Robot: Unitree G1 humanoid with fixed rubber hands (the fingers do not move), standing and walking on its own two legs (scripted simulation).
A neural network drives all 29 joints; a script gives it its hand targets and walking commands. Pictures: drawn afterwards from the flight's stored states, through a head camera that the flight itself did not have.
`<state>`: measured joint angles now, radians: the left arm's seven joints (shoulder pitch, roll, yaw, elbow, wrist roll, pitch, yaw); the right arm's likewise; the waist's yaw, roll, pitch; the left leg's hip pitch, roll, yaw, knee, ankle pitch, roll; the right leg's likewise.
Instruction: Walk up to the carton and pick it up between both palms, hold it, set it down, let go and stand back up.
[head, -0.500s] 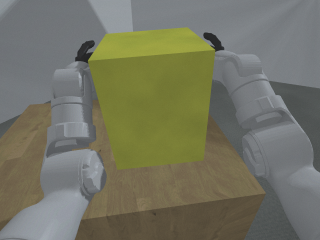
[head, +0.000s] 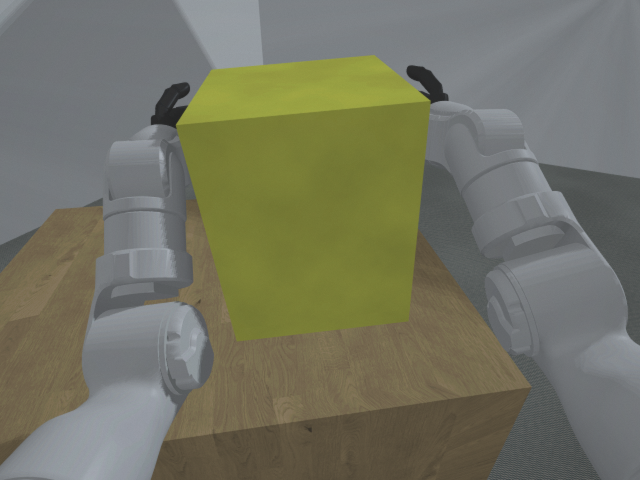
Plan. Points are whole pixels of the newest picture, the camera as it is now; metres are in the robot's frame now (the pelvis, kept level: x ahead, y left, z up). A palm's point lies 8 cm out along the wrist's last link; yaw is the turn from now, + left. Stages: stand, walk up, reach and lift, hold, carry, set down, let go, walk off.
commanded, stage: hold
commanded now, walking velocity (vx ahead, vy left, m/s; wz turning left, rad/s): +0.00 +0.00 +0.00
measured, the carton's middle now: (308, 193) +0.36 -0.01 +0.27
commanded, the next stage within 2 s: none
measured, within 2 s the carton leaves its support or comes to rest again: neither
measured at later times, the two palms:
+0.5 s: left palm (171, 145) +0.38 +0.14 +0.33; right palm (432, 125) +0.36 -0.15 +0.35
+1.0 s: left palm (175, 151) +0.38 +0.14 +0.32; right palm (433, 126) +0.36 -0.15 +0.34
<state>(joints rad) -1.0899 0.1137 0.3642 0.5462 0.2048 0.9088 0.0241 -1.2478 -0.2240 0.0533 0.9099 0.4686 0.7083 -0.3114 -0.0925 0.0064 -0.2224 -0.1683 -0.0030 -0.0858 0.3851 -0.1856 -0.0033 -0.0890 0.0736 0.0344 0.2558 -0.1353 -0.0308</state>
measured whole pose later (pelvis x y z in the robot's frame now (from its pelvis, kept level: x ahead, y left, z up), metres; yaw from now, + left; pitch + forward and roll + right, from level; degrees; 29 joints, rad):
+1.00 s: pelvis +0.00 +0.00 +0.00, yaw +0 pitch -2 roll -2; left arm -1.07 0.10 0.37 0.55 0.20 0.89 0.03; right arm -1.25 -0.23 0.06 0.91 0.47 0.71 -0.31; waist -0.10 0.01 -0.21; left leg -0.15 0.00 -0.09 0.39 -0.19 0.00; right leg -0.07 0.08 0.04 0.24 -0.13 -0.03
